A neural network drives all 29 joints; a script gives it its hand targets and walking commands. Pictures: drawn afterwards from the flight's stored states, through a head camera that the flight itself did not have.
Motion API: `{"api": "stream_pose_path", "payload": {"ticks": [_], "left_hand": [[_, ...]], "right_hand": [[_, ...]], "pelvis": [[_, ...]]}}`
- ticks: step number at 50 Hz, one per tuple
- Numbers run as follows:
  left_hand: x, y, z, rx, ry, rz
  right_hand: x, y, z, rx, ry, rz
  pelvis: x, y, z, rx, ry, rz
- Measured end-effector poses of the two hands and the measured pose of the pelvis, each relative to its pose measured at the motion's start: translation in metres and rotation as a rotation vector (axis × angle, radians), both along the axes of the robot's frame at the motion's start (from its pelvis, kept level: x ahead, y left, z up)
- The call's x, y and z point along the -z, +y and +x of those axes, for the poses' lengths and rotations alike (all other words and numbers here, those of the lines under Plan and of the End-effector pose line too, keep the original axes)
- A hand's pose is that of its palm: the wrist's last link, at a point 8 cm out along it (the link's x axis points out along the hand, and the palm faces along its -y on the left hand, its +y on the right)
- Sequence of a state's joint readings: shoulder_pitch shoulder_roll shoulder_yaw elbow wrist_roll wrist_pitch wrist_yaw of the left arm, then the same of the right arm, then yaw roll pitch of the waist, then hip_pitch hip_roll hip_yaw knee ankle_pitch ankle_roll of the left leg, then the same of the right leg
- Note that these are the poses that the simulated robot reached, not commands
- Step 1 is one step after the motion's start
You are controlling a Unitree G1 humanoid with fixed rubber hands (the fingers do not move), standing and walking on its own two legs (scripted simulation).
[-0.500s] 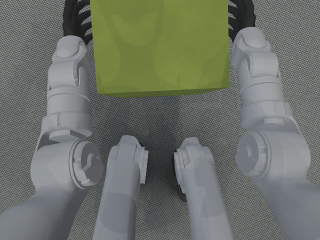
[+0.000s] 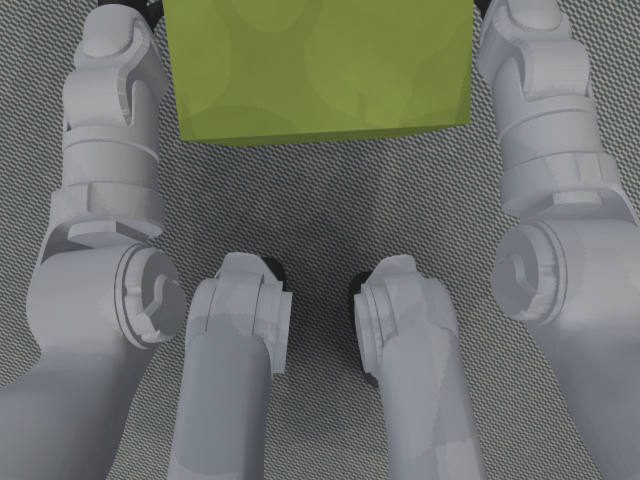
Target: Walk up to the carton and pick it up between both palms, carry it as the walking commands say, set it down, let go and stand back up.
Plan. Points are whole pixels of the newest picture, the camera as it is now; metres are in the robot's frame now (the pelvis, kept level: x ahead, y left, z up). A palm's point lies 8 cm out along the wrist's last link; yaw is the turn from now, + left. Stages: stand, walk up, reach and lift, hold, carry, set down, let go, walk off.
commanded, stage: set down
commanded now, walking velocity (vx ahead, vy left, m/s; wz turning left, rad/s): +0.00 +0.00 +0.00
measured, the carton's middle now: (315, 17) +0.56 +0.02 -0.23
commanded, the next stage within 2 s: none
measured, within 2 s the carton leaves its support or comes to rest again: rests again in 0.72 s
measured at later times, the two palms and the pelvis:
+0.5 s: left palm (138, 20) +0.54 +0.18 -0.16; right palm (496, 1) +0.56 -0.15 -0.16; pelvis +0.00 +0.00 -0.02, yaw +0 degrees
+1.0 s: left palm (146, 28) +0.54 +0.18 -0.18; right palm (489, 6) +0.56 -0.15 -0.18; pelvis +0.00 +0.00 -0.03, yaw +0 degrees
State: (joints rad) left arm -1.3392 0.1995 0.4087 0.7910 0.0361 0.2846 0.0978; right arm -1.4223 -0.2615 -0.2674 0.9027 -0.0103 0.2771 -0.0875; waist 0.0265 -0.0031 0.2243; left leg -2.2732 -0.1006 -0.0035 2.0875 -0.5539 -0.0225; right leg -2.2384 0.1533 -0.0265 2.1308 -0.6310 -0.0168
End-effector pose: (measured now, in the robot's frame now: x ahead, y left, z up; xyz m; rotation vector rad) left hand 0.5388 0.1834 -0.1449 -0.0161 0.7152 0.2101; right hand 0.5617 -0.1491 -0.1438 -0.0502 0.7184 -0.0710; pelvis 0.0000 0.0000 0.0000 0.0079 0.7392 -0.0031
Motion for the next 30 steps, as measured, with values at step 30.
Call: {"api": "stream_pose_path", "payload": {"ticks": [30], "left_hand": [[0.021, -0.002, -0.001, 0.009, 0.021, 0.007]], "right_hand": [[0.024, -0.003, -0.003, -0.014, 0.020, -0.014]], "pelvis": [[0.019, -0.001, -0.005, 0.004, -0.104, 0.011]]}}
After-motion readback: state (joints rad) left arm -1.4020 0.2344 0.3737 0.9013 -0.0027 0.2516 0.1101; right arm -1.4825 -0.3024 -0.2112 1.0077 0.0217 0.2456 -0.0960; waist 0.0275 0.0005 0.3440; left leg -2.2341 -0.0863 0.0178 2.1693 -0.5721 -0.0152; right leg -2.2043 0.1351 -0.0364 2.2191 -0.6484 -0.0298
